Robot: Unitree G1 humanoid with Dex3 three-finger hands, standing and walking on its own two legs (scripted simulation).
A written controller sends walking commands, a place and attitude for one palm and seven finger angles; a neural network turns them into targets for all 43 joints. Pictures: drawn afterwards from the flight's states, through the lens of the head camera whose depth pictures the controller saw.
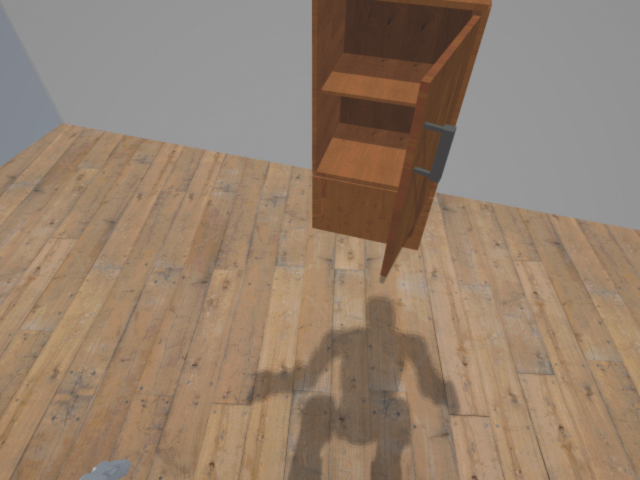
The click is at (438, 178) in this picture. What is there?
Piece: cupboard door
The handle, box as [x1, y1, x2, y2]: [413, 122, 456, 182]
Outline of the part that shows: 426,122 424,124 424,127 440,132 440,139 431,170 428,171 415,167 413,171 426,175 429,177 430,180 438,182 443,170 456,127 445,124 443,127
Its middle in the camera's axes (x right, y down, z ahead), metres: +0.25 -0.19 +0.86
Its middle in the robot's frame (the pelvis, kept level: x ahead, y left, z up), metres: +0.78 -0.20 -0.01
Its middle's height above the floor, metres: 0.75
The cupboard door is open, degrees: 78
